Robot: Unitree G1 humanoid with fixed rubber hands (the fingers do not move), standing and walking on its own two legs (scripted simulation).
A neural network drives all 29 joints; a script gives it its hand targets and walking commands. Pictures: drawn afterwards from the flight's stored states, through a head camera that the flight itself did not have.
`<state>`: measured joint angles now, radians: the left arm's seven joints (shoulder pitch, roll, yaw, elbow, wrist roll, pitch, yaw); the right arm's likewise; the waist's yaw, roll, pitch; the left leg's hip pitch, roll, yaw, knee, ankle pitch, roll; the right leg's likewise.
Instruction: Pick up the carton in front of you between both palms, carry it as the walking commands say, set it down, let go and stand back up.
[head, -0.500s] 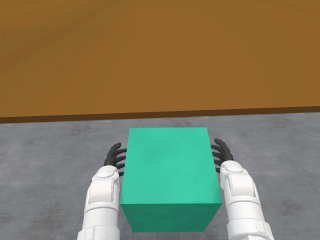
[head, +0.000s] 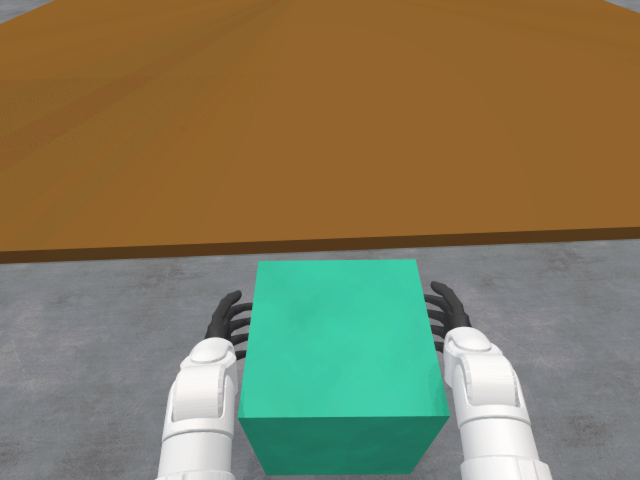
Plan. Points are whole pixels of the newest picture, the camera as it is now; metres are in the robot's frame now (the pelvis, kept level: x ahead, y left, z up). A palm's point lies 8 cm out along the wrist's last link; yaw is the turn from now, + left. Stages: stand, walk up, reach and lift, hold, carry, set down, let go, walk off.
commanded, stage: hold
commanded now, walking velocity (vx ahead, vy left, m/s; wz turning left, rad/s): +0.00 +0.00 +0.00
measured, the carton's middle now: (337, 372) +0.28 +0.00 -0.03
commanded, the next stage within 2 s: carry in 0.52 s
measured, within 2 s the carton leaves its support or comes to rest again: neither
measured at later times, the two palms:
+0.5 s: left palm (219, 350) +0.28 +0.15 +0.05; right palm (457, 342) +0.28 -0.15 +0.05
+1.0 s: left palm (231, 260) +0.40 +0.15 +0.08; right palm (438, 252) +0.41 -0.15 +0.08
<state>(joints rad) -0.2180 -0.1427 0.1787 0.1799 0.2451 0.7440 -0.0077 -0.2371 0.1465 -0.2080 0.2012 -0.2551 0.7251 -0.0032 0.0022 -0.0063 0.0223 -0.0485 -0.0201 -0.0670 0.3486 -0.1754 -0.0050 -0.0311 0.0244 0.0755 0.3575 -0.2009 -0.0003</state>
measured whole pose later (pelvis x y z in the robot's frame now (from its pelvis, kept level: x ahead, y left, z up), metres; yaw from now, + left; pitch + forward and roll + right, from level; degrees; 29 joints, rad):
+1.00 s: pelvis +0.13 +0.00 -0.01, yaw -2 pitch +5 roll +2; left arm -0.18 -0.13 0.12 -0.29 0.11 1.17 0.09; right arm -0.23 0.13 -0.14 -0.21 -0.11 1.13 -0.07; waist 0.01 -0.04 -0.16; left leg -0.37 0.01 0.20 0.44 -0.16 0.03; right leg -0.18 -0.06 -0.02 0.55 -0.42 0.01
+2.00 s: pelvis +0.76 -0.02 -0.01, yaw -5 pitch +4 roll +0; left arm -0.35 -0.13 0.16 -0.44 0.08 1.31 0.10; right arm -0.35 0.14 -0.18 -0.43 -0.09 1.28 -0.11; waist -0.03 -0.02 -0.02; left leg -0.35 0.03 0.25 0.46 -0.20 0.09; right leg -0.50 -0.07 -0.06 1.17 -0.34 -0.04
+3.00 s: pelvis +1.46 -0.05 +0.05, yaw -5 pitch +5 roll -1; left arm -0.85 -0.05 0.33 -0.14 0.09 1.33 0.14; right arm -0.85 0.00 -0.28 -0.06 -0.02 1.27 -0.16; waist -0.12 0.03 0.16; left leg -0.44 -0.04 0.13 0.63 -0.28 0.12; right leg -0.73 0.01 0.02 1.37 -0.41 -0.06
